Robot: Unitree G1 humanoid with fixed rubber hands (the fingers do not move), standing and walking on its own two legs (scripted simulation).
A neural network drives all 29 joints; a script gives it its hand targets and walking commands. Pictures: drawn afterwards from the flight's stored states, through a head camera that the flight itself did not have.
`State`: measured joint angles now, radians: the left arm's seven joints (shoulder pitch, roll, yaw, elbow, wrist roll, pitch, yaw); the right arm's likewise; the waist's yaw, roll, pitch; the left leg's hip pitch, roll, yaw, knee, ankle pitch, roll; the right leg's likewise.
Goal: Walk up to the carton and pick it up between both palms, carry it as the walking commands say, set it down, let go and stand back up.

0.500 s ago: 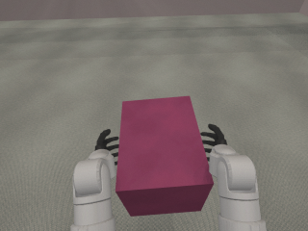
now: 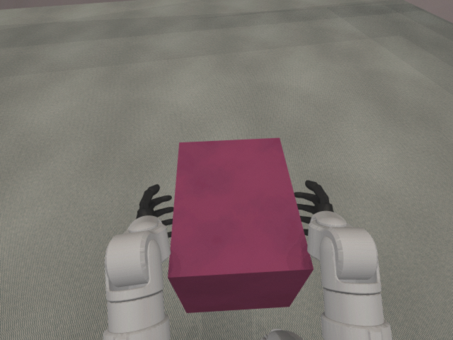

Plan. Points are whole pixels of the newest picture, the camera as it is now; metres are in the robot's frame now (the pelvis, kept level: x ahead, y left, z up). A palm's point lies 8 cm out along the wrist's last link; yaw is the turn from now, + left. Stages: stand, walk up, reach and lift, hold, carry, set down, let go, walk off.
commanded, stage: carry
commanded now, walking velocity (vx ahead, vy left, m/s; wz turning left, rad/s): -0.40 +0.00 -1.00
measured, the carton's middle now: (233, 224) +0.35 +0.02 +0.01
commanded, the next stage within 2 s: none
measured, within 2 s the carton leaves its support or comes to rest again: neither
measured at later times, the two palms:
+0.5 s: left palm (262, 262) +0.25 -0.03 +0.04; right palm out of the picture +0.13 -0.27 +0.05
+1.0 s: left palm out of the picture +0.12 -0.14 +0.06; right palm out of the picture -0.08 -0.33 +0.06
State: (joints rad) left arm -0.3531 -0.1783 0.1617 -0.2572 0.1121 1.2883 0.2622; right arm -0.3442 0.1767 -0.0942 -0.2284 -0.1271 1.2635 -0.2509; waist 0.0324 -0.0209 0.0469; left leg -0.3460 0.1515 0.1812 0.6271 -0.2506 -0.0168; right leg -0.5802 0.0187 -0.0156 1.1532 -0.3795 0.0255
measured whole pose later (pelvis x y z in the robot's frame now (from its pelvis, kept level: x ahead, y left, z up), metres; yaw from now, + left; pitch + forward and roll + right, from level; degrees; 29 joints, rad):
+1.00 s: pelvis -0.21 -0.01 -0.02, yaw -46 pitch +3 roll +0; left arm -0.38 -0.19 0.14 -0.44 0.07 1.22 0.27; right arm -0.36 0.18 -0.13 -0.41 -0.08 1.20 -0.25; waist 0.00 -0.02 0.19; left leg -0.39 0.16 0.32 0.80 -0.45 0.04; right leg -0.64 0.05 0.08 1.10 -0.44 0.03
